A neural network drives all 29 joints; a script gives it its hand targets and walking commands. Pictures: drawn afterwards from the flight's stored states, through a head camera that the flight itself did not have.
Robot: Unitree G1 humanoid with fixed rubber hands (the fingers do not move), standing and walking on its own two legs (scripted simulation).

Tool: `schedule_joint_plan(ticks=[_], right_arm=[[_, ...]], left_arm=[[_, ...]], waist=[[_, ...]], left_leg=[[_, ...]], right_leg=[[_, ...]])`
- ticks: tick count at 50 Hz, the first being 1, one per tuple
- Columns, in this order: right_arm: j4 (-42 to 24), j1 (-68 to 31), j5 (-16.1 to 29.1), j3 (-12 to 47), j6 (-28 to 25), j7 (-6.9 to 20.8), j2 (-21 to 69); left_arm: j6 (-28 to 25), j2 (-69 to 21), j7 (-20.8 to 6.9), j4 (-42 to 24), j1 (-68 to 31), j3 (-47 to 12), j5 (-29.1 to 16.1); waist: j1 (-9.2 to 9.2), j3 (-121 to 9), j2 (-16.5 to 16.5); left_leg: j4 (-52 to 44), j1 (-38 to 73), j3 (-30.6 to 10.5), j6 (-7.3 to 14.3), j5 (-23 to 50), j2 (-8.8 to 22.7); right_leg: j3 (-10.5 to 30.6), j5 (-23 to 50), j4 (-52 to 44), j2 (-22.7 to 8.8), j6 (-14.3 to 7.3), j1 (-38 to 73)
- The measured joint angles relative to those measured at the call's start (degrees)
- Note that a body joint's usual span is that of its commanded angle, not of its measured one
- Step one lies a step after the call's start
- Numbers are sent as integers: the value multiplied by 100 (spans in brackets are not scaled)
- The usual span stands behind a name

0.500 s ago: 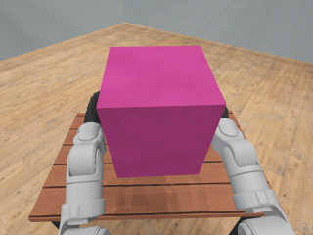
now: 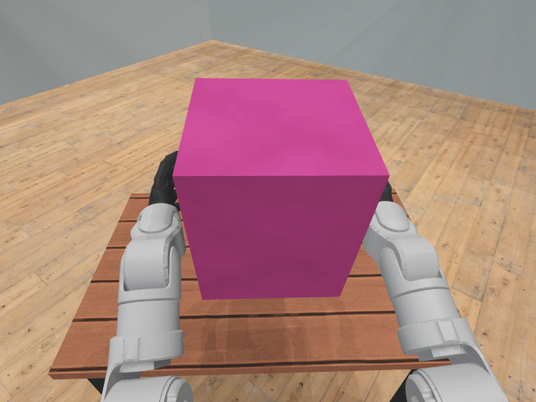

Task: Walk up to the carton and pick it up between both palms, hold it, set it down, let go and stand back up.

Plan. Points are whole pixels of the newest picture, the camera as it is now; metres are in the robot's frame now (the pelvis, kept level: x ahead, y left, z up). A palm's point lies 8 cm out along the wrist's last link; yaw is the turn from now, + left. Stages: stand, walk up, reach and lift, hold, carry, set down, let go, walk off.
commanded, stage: hold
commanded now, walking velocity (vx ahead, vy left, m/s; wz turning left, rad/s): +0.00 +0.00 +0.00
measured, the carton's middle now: (272, 193) +0.37 +0.00 +0.18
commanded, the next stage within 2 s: set down in 1.68 s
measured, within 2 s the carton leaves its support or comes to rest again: neither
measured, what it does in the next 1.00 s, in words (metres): stands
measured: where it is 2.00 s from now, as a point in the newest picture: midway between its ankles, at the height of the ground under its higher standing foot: outside the picture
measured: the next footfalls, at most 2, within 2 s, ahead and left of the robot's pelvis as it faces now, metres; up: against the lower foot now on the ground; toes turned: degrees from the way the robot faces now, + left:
none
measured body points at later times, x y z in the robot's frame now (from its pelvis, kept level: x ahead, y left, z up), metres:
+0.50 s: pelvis +0.00 +0.00 +0.00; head -0.03 +0.00 +0.45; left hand +0.37 +0.15 +0.18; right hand +0.37 -0.16 +0.17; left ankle -0.01 +0.12 -0.74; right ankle +0.06 -0.13 -0.74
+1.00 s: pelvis +0.00 +0.00 +0.00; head -0.03 +0.01 +0.45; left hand +0.37 +0.15 +0.18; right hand +0.37 -0.15 +0.17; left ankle -0.01 +0.12 -0.74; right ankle +0.06 -0.13 -0.74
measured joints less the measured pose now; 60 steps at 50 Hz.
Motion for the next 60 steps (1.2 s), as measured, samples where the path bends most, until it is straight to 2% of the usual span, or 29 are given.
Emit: schedule_joint_plan(ticks=[8, 29, 39, 47, 60], right_arm=[[-240, 106, 19, 80, 51, -49, 11], [-378, 177, 21, 103, 107, -67, -15], [-138, 62, 21, 91, 102, -61, 39], [-278, 129, -7, 34, 21, -49, 34], [-125, 74, -34, 23, 27, -6, 34]], left_arm=[[20, 67, 14, -231, 171, -94, -97], [33, 40, -5, -297, 207, -112, -76], [110, 41, -65, -209, 149, 1, -3], [14, 49, -35, -218, 110, -75, -41], [60, 20, -17, -150, 80, -33, -4]], waist=[[-35, -21, 15], [-50, -4, 44], [-63, 42, -28], [-52, 28, 14], [-41, 34, -27]], left_leg=[[39, -88, -74, -20, -7, 3], [2, -37, -79, -20, -17, 5], [-19, 33, -74, -18, -1, -7], [41, -40, -86, -6, -15, -17], [12, 7, -46, -5, -11, -13]], right_leg=[[-72, -13, 0, 0, -10, -43], [-75, -39, -5, 2, -11, -6], [-67, -36, -5, -11, -7, 55], [-78, -17, -16, -18, 5, 20], [-36, -29, 13, -13, 1, 24]])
